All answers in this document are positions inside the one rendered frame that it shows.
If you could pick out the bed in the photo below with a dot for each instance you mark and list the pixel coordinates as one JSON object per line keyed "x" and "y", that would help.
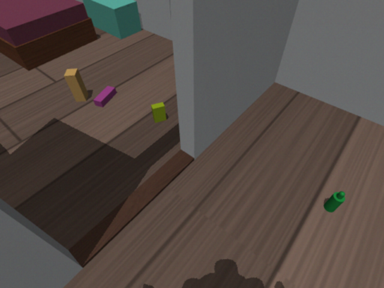
{"x": 34, "y": 32}

